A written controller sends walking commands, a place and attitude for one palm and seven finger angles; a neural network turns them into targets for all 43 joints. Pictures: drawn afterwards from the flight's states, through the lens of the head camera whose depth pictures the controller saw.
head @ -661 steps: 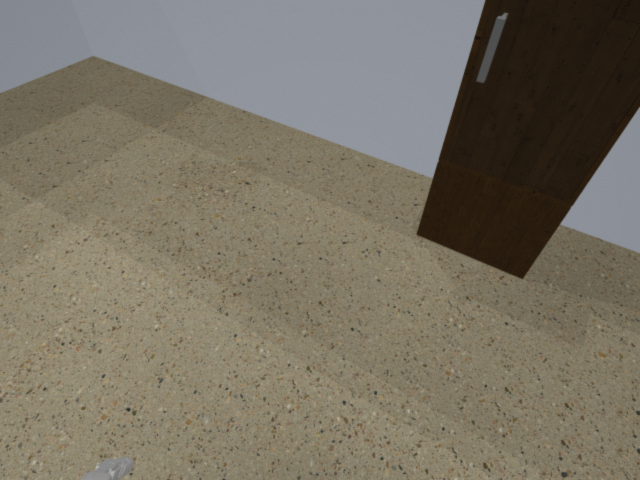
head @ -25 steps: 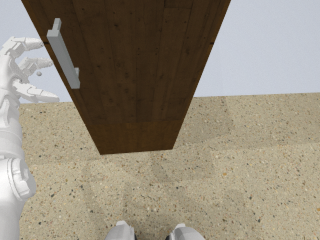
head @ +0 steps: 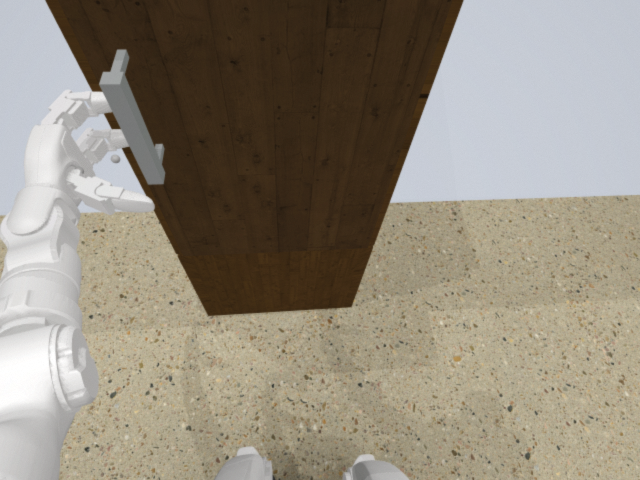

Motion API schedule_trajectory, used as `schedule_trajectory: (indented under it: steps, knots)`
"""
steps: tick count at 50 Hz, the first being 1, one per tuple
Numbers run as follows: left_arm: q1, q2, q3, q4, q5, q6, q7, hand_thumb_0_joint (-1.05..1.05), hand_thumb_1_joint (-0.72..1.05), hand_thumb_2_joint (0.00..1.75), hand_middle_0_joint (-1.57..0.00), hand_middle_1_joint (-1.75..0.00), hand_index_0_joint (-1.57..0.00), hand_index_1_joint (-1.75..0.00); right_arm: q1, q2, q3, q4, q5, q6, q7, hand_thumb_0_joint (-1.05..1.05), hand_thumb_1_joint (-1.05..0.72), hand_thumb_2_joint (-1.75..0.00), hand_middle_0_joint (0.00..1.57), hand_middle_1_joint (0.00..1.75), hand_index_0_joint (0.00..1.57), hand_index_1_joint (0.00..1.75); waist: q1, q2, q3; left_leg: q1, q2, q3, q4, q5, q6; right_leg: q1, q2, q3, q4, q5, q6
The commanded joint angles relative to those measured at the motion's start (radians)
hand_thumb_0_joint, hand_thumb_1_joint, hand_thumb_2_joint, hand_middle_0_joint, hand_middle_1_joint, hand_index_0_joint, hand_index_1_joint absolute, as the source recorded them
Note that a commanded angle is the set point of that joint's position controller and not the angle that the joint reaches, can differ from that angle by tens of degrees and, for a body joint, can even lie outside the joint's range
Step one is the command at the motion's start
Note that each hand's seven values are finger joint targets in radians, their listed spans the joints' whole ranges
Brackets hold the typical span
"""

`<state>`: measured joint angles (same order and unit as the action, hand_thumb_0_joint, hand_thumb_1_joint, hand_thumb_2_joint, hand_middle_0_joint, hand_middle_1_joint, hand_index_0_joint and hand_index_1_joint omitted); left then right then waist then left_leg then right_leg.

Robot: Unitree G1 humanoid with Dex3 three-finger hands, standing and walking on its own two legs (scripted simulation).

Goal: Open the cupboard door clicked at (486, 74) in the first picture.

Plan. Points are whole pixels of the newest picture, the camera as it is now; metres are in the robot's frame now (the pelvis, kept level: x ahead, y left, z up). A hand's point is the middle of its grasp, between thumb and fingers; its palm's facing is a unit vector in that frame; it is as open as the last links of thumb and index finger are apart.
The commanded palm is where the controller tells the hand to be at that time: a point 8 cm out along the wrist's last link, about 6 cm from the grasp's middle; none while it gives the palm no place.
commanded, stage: slide the fingers in behind the handle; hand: left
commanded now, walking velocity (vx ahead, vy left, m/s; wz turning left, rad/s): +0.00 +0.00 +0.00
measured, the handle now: (140, 123) +0.54 +0.21 +0.10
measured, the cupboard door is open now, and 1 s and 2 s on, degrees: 0 0 1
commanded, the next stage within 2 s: close the thumb around the handle in 0.92 s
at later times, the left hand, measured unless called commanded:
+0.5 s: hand (152, 151) +0.49 +0.19 +0.10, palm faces +0.03 -1.00 +0.00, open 14.0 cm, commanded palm +0.46 +0.24 +0.10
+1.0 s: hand (152, 156) +0.48 +0.19 +0.10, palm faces +0.04 -1.00 +0.00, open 14.0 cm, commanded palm +0.45 +0.24 +0.10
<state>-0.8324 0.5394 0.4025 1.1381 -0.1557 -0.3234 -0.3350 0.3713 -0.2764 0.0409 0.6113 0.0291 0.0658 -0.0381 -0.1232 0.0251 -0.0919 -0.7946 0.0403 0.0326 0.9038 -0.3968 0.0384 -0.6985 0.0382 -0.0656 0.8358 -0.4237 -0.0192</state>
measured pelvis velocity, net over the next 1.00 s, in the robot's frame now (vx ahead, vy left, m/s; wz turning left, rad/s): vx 0.00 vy -0.01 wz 0.00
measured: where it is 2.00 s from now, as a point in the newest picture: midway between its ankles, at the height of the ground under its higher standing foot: outside the picture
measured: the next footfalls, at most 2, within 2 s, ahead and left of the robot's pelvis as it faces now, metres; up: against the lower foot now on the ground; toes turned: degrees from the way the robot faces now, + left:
none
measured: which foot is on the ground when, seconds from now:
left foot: down 0.00-1.00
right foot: down 0.00-1.00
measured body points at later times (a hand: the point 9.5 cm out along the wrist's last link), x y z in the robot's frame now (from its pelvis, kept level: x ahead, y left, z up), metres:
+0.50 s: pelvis +0.00 -0.01 +0.00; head +0.10 +0.00 +0.44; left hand +0.48 +0.24 +0.10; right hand +0.01 -0.27 -0.12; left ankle +0.02 +0.09 -0.69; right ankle -0.02 -0.11 -0.69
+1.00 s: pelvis +0.00 -0.01 +0.00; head +0.09 +0.00 +0.44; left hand +0.47 +0.24 +0.10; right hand +0.03 -0.28 -0.11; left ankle +0.02 +0.09 -0.69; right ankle -0.02 -0.11 -0.69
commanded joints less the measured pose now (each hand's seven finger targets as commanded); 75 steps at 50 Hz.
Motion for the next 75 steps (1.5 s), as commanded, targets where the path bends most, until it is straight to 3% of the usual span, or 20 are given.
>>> schedule_trajectory:
  steps: [1,10,14,16,19,21,23,26,30,32,37,40,45,49,51,53,57,65,69,75]
  knots:
    - [-0.496,0.247,0.011,-0.230,-0.006,-0.083,0.021,0.00,-0.50,0.30,-0.30,-1.20,-0.30,-1.20,0.141,-0.175,-0.071,-0.044,-0.009,-0.031,-0.015,0.00,-0.90,-0.90,0.20,0.30,0.20,0.30,-0.032,0.112,-0.430,0.422,-0.010,-0.091,-0.068,0.362,-0.001,0.024,0.022,0.042,-0.085,0.328,0.003]
    - [-0.440,0.241,0.024,-0.252,-0.001,-0.071,0.050,0.00,-0.50,0.30,-0.30,-1.20,-0.30,-1.20,0.139,-0.169,-0.072,-0.058,-0.008,-0.025,-0.004,0.00,-0.90,-0.90,0.20,0.30,0.20,0.30,-0.007,0.108,-0.471,0.411,-0.014,-0.079,-0.067,0.430,-0.001,0.090,0.023,0.041,-0.073,0.410,0.004]
    - [-0.418,0.203,0.007,-0.227,-0.002,-0.063,0.065,0.00,-0.50,0.30,-0.30,-1.20,-0.30,-1.20,0.142,-0.166,-0.072,-0.061,-0.009,-0.022,0.000,0.00,-0.90,-0.90,0.20,0.30,0.20,0.30,-0.015,0.051,-0.397,0.367,-0.017,-0.075,-0.076,0.385,0.006,0.090,0.026,0.039,-0.088,0.390,0.005]
    - [-0.413,0.235,0.027,-0.205,0.004,-0.056,0.074,0.00,-0.50,0.30,-0.30,-1.20,-0.30,-1.20,0.144,-0.171,-0.074,-0.057,-0.007,-0.018,-0.003,0.00,-0.90,-0.90,0.20,0.30,0.20,0.30,-0.015,0.037,-0.385,0.336,-0.018,-0.068,-0.080,0.354,0.007,0.101,0.023,0.048,-0.092,0.383,0.008]
    - [-0.448,0.182,-0.011,-0.254,0.009,-0.076,0.082,0.00,-0.50,0.30,-0.30,-1.20,-0.30,-1.20,0.144,-0.163,-0.076,-0.060,-0.011,-0.025,0.000,0.00,-0.90,-0.90,0.20,0.30,0.20,0.30,-0.018,0.091,-0.416,0.381,-0.020,-0.068,-0.078,0.364,0.005,0.082,0.023,0.047,-0.089,0.374,0.004]
    - [-0.461,0.199,0.003,-0.265,0.011,-0.088,0.090,0.00,-0.50,0.30,-0.30,-1.20,-0.30,-1.20,0.147,-0.163,-0.077,-0.050,-0.012,-0.026,0.002,0.00,-0.90,-0.90,0.20,0.30,0.20,0.30,-0.016,0.108,-0.442,0.403,-0.017,-0.071,-0.073,0.384,0.001,0.079,0.023,0.049,-0.086,0.385,0.005]
    - [-0.444,0.191,0.005,-0.247,0.008,-0.091,0.093,0.00,-0.50,0.30,-0.30,-1.20,-0.30,-1.20,0.149,-0.161,-0.079,-0.046,-0.011,-0.027,0.002,0.00,-0.90,-0.90,0.20,0.30,0.20,0.30,-0.017,0.073,-0.433,0.392,-0.016,-0.070,-0.074,0.381,0.002,0.089,0.024,0.049,-0.087,0.389,0.006]
    - [-0.431,0.156,-0.016,-0.266,0.009,-0.094,0.099,0.00,-0.50,0.30,-0.30,-1.20,-0.30,-1.20,0.145,-0.158,-0.081,-0.048,-0.011,-0.029,0.008,0.00,-0.90,-0.90,0.20,0.30,0.20,0.30,-0.011,0.097,-0.454,0.415,-0.018,-0.070,-0.075,0.391,0.000,0.083,0.024,0.045,-0.085,0.390,0.004]
    - [-0.395,0.205,0.027,-0.239,0.016,-0.082,0.115,0.00,-0.50,0.30,-0.30,-1.20,-0.30,-1.20,0.142,-0.160,-0.077,-0.056,-0.012,-0.023,0.006,0.00,-0.90,-0.90,0.20,0.30,0.20,0.30,0.000,0.048,-0.429,0.351,-0.025,-0.055,-0.083,0.369,0.007,0.137,0.020,0.056,-0.091,0.415,0.010]
    - [-0.401,0.188,0.000,-0.223,0.024,-0.076,0.110,0.00,-0.50,0.30,-0.30,-1.20,-0.30,-1.20,0.136,-0.158,-0.073,-0.060,-0.008,-0.021,0.004,0.00,-0.90,-0.90,0.20,0.30,0.20,0.30,-0.009,0.043,-0.384,0.327,-0.025,-0.055,-0.092,0.333,0.006,0.128,0.018,0.054,-0.097,0.393,0.009]
    - [-0.426,0.164,-0.013,-0.264,0.013,-0.104,0.101,0.00,-0.50,0.30,-0.30,-1.20,-0.30,-1.20,0.136,-0.156,-0.079,-0.055,-0.008,-0.026,0.003,0.00,-0.90,-0.90,0.20,0.30,0.20,0.30,-0.008,0.090,-0.428,0.400,-0.022,-0.065,-0.083,0.376,0.001,0.101,0.022,0.053,-0.092,0.397,0.002]
    - [-0.439,0.130,-0.036,-0.252,0.002,-0.107,0.095,0.00,-0.50,0.30,-0.30,-1.20,-0.30,-1.20,0.134,-0.156,-0.081,-0.045,-0.008,-0.029,0.003,0.00,-0.90,-0.90,0.20,0.30,0.20,0.30,-0.024,0.061,-0.419,0.396,-0.021,-0.066,-0.082,0.361,0.003,0.093,0.021,0.052,-0.096,0.390,0.007]
    - [-0.462,0.165,-0.025,-0.185,0.016,-0.075,0.103,0.00,-0.50,0.30,-0.30,-1.20,-0.30,-1.20,0.131,-0.162,-0.074,-0.041,-0.006,-0.026,0.000,0.00,-0.90,-0.90,0.20,0.30,0.20,0.30,-0.031,0.044,-0.351,0.333,-0.025,-0.066,-0.092,0.289,0.008,0.079,0.016,0.055,-0.107,0.336,0.009]
    - [-0.462,0.184,0.000,-0.282,0.013,-0.113,0.113,0.00,-0.50,0.30,-0.30,-1.20,-0.30,-1.20,0.129,-0.159,-0.078,-0.052,-0.013,-0.032,0.001,0.00,-0.90,-0.90,0.20,0.30,0.20,0.30,-0.005,0.104,-0.461,0.412,-0.024,-0.073,-0.078,0.369,0.001,0.098,0.019,0.053,-0.084,0.377,0.000]
    - [-0.434,0.171,-0.003,-0.269,0.009,-0.122,0.109,0.00,-0.50,0.30,-0.30,-1.20,-0.30,-1.20,0.126,-0.158,-0.079,-0.047,-0.011,-0.034,0.004,0.00,-0.90,-0.90,0.20,0.30,0.20,0.30,-0.004,0.086,-0.467,0.422,-0.019,-0.075,-0.075,0.382,-0.003,0.090,0.021,0.048,-0.083,0.382,0.002]
    - [-0.449,0.139,-0.034,-0.247,0.006,-0.112,0.106,0.00,-0.39,0.35,-0.31,-1.21,-0.31,-1.21,0.123,-0.157,-0.077,-0.045,-0.009,-0.033,0.006,0.00,-0.90,-0.90,0.20,0.30,0.20,0.30,-0.022,0.078,-0.418,0.394,-0.020,-0.070,-0.082,0.343,0.000,0.079,0.022,0.048,-0.093,0.360,0.006]
    - [-0.414,0.157,-0.017,-0.201,0.007,-0.080,0.106,0.00,-0.16,0.44,-0.32,-1.24,-0.32,-1.24,0.128,-0.164,-0.078,-0.049,-0.006,-0.027,0.002,0.00,-0.90,-0.90,0.20,0.30,0.20,0.30,-0.018,0.033,-0.377,0.351,-0.023,-0.065,-0.092,0.317,0.005,0.091,0.019,0.050,-0.104,0.356,0.008]
    - [-0.405,0.158,-0.003,-0.271,0.002,-0.119,0.112,0.00,0.28,0.64,-0.36,-1.28,-0.36,-1.28,0.126,-0.158,-0.081,-0.049,-0.009,-0.033,0.005,0.00,-0.90,-0.90,0.20,0.30,0.20,0.30,-0.001,0.071,-0.443,0.415,-0.020,-0.072,-0.084,0.376,-0.002,0.094,0.024,0.046,-0.089,0.377,0.001]
    - [-0.398,0.108,-0.043,-0.271,0.004,-0.112,0.108,0.00,0.51,0.73,-0.37,-1.31,-0.37,-1.31,0.125,-0.156,-0.083,-0.048,-0.009,-0.032,0.008,0.00,-0.90,-0.90,0.20,0.30,0.20,0.30,-0.008,0.076,-0.418,0.426,-0.018,-0.079,-0.090,0.373,-0.003,0.069,0.026,0.038,-0.092,0.357,-0.001]
    - [-0.403,0.139,-0.019,-0.252,0.005,-0.099,0.116,0.00,0.84,0.88,-0.40,-1.34,-0.40,-1.34,0.116,-0.158,-0.080,-0.049,-0.007,-0.031,0.003,0.00,-0.90,-0.90,0.20,0.30,0.20,0.30,-0.004,0.054,-0.392,0.382,-0.025,-0.068,-0.099,0.329,0.001,0.095,0.021,0.048,-0.102,0.352,0.003]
